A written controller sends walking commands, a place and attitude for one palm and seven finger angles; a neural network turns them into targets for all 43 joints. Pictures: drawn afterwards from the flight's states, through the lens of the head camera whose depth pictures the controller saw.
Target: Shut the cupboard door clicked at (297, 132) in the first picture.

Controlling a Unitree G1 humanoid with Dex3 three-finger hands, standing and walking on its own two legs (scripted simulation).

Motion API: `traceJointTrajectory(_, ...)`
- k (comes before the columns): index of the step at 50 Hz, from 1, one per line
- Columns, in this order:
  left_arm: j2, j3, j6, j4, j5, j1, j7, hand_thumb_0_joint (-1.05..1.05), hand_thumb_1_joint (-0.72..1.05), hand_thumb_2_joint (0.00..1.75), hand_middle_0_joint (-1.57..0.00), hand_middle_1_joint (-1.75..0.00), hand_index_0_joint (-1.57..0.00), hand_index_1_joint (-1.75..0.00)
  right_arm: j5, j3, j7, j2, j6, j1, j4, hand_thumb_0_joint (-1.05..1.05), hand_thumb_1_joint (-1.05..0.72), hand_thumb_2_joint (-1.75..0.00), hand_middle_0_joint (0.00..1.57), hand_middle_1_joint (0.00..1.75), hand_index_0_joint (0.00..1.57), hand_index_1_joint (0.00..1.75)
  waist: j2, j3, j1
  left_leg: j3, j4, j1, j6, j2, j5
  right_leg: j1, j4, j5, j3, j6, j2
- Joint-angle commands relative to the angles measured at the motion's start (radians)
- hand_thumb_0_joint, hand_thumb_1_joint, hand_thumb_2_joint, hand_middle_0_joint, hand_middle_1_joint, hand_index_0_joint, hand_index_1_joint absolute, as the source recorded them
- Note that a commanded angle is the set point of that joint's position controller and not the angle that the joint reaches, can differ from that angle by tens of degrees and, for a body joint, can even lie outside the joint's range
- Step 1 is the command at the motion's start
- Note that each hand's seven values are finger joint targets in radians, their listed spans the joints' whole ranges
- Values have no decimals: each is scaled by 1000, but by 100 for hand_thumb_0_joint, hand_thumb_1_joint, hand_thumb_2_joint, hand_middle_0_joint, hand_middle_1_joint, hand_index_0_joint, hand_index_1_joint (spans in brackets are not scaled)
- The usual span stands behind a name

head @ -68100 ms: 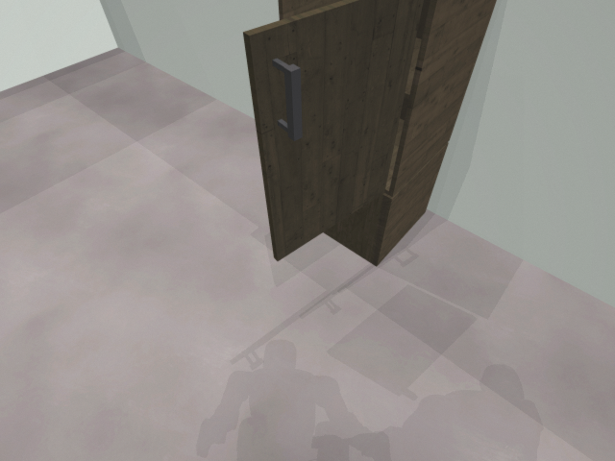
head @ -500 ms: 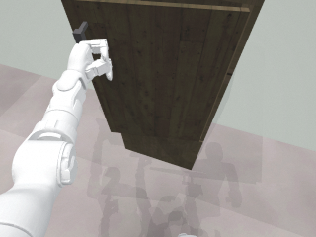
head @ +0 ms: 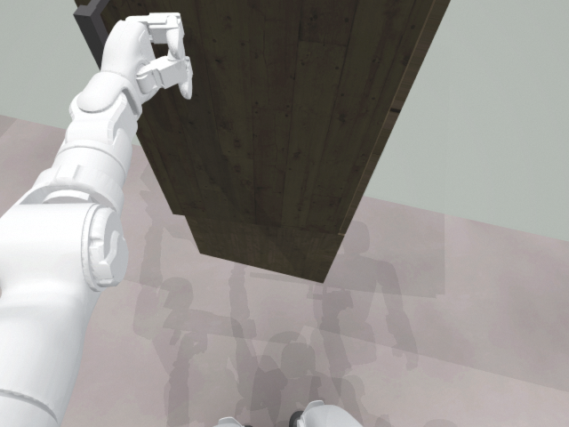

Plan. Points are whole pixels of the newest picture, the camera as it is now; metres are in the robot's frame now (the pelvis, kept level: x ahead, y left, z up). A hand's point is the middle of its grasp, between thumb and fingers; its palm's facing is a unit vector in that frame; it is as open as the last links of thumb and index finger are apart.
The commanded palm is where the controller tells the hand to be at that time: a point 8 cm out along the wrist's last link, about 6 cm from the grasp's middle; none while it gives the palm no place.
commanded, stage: push the door shut along its arc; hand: left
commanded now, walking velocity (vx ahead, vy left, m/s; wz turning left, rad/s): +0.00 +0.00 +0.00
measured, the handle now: (114, 53) +0.59 +0.15 +0.16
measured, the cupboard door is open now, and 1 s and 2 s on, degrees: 7 0 0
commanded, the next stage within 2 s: pull the fist back off the door in 0.34 s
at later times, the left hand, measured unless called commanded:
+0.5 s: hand (196, 45) +0.57 +0.04 +0.18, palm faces -0.30 -0.95 +0.07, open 3.2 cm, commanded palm +0.57 +0.08 +0.16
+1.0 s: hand (209, 55) +0.55 +0.03 +0.18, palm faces +0.10 -1.00 -0.01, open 3.1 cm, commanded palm +0.50 +0.08 +0.16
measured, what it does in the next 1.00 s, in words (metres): stands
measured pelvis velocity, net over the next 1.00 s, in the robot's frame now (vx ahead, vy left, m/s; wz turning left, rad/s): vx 0.01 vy -0.03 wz -0.02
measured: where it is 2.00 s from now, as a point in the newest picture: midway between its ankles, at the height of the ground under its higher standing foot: outside the picture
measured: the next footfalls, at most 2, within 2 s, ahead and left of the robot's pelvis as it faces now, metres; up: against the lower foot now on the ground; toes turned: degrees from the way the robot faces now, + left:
none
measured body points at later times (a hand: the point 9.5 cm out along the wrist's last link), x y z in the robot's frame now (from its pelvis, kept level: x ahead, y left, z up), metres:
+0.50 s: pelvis +0.01 -0.01 -0.01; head +0.14 -0.01 +0.42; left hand +0.58 +0.09 +0.18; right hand -0.06 -0.29 -0.11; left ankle -0.01 +0.07 -0.71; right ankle +0.00 -0.09 -0.71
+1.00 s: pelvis +0.01 -0.03 +0.00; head +0.08 -0.04 +0.44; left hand +0.54 +0.08 +0.18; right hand -0.03 -0.28 -0.13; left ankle -0.01 +0.07 -0.71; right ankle +0.00 -0.09 -0.71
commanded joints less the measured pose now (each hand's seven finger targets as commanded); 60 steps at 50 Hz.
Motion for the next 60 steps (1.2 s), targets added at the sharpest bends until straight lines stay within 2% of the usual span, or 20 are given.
traceJointTrajectory(1,253,76,-50,-161,2,-584,10,0,90,90,-130,-150,-130,-150,-7,-59,-10,-188,-8,184,-36,0,-90,-90,20,30,20,30,0,-450,-39,-131,-26,351,-36,41,402,53,-50,324,40,14,-5)
traceJointTrajectory(7,222,39,-58,-175,27,-632,-2,0,90,90,-130,-150,-130,-150,-14,-65,-5,-188,2,196,-46,0,-90,-90,20,30,20,30,31,-516,-54,-130,7,378,-35,38,444,25,-30,355,43,17,-1)
traceJointTrajectory(10,200,16,-44,-153,16,-675,-23,0,90,90,-130,-150,-130,-150,-14,-66,-13,-191,10,213,-35,0,-90,-90,20,30,20,30,9,-502,-84,-125,17,359,-27,36,436,22,-32,366,39,19,1)
traceJointTrajectory(13,227,30,-29,-148,18,-697,-40,0,90,90,-130,-150,-130,-150,-15,-65,-14,-192,14,207,-28,0,-90,-90,20,30,20,30,33,-517,-78,-119,26,350,-26,32,427,24,-33,374,45,19,1)
traceJointTrajectory(19,195,-2,-25,-159,8,-765,-66,0,90,90,-130,-150,-130,-150,-19,-65,-20,-191,8,218,-9,0,-90,-90,20,30,20,30,71,-536,-103,-125,43,379,-25,34,445,-19,-25,372,39,18,5)
traceJointTrajectory(22,111,-55,-26,-185,-2,-794,-76,0,90,90,-130,-150,-130,-150,-23,-67,-20,-187,2,207,6,0,-90,-90,20,30,20,30,120,-556,-111,-134,60,450,-28,35,490,-87,-13,360,28,17,12)
traceJointTrajectory(23,173,178,11,-173,-63,-796,138,0,90,90,-130,-150,-130,-150,-23,-48,4,-140,-5,233,-21,0,-90,-90,20,30,20,30,159,-566,-59,-142,56,367,-49,53,485,-10,-33,375,43,15,4)
traceJointTrajectory(24,84,110,36,-135,-37,-731,244,0,90,90,-130,-150,-130,-150,-32,-46,31,-136,-6,233,-26,0,-90,-90,20,30,20,30,121,-537,-63,-139,36,316,-57,48,450,6,-30,362,40,23,5)
traceJointTrajectory(26,43,132,35,-164,-23,-668,363,0,90,90,-130,-150,-130,-150,-50,-60,60,-139,-5,240,-33,0,-90,-90,20,30,20,30,29,-540,-61,-135,40,293,-56,49,482,23,-18,389,35,31,5)
traceJointTrajectory(28,34,153,3,-229,33,-626,496,0,90,90,-130,-150,-130,-150,-75,-66,92,-134,0,243,-46,0,-90,-90,20,30,20,30,33,-586,-30,-112,53,269,-56,41,505,71,-4,438,37,30,-1)
traceJointTrajectory(30,45,141,-57,-271,135,-611,608,0,90,90,-130,-150,-130,-150,-94,-72,116,-127,4,252,-42,0,-90,-90,20,30,20,30,37,-574,-28,-104,76,237,-53,41,499,45,19,433,33,30,-4)
traceJointTrajectory(32,23,83,-85,-256,218,-596,644,0,90,90,-130,-150,-130,-150,-103,-78,137,-129,12,256,-33,0,-90,-90,20,30,20,30,37,-544,-42,-100,68,232,-51,42,460,14,20,391,33,34,-4)
traceJointTrajectory(34,34,52,-96,-280,249,-626,629,0,90,90,-130,-150,-130,-150,-98,-87,140,-135,22,259,-39,0,-90,-90,20,30,20,30,30,-570,-51,-94,55,247,-44,36,426,54,10,392,43,34,-5)
traceJointTrajectory(36,60,65,-90,-296,216,-634,585,0,90,90,-130,-150,-130,-150,-80,-91,128,-140,35,246,-50,0,-90,-90,20,30,20,30,26,-613,-37,-87,35,273,-41,29,428,126,-5,433,55,31,-3)
traceJointTrajectory(40,82,110,-65,-306,117,-626,517,0,90,90,-130,-150,-130,-150,-52,-85,97,-134,43,214,-68,0,-90,-90,20,30,20,30,-17,-609,-14,-63,-10,256,-35,23,366,250,-48,463,71,36,-3)
traceJointTrajectory(45,80,137,-120,-310,116,-442,524,0,90,90,-130,-150,-130,-150,-48,-76,95,-115,28,188,-85,0,-90,-90,20,30,20,30,-35,-522,36,-40,-35,208,-31,19,340,297,-59,468,74,34,-5)
traceJointTrajectory(47,17,90,-110,-260,133,-343,523,0,90,90,-130,-150,-130,-150,-46,-74,103,-112,28,173,-90,0,-90,-90,20,30,20,30,-75,-438,30,-33,-47,164,-28,19,291,271,-73,438,74,40,-10)
traceJointTrajectory(49,24,103,-84,-234,135,-246,515,0,90,90,-130,-150,-130,-150,-40,-80,105,-121,34,169,-100,0,-90,-90,20,30,20,30,-132,-405,47,-21,-60,125,-25,16,255,306,-87,436,83,46,-18)
traceJointTrajectory(54,-64,39,-50,-360,68,-285,473,0,90,90,-130,-150,-130,-150,-14,-80,90,-110,49,109,-134,0,-90,-90,20,30,20,30,-116,-366,49,-10,-85,161,-22,5,199,334,-140,413,110,60,-30)
traceJointTrajectory(60,-129,-58,-173,-688,47,-405,493,0,90,90,-130,-150,-130,-150,-11,-84,67,-86,7,55,-119,0,-90,-90,20,30,20,30,58,-540,59,-40,-72,409,-29,15,305,299,-103,399,75,29,-12)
